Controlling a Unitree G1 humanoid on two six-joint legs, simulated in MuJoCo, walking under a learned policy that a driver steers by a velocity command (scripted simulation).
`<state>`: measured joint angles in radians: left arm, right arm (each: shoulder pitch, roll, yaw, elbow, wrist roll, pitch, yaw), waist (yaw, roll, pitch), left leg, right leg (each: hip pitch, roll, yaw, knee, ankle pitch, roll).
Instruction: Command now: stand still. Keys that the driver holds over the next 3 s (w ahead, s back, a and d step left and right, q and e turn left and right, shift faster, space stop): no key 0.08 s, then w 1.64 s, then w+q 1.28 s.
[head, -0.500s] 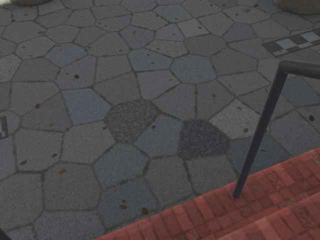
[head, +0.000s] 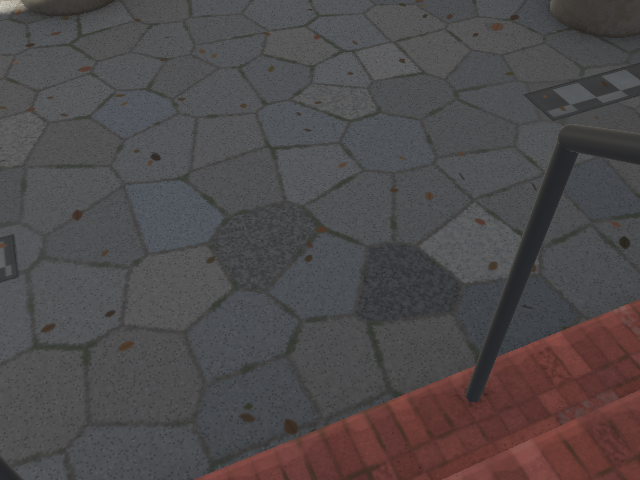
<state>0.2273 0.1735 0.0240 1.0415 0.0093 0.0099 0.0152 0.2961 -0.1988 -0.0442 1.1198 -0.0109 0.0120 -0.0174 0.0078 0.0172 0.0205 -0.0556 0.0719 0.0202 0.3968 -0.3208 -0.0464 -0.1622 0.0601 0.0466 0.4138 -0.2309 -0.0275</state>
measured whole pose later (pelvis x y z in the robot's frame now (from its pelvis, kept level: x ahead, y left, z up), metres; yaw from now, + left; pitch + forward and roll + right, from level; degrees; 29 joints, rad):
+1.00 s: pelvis +0.38 +0.09 -0.21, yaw +1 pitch +0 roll -4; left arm 0.19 0.21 0.02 1.04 0.06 -0.10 0.00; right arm 0.34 -0.20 -0.07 1.08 -0.06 -0.08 -0.03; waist -0.03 0.03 0.04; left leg -0.59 0.00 -0.13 1.31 -0.45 0.05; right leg -0.33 0.15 -0.15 0.77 -0.45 -0.15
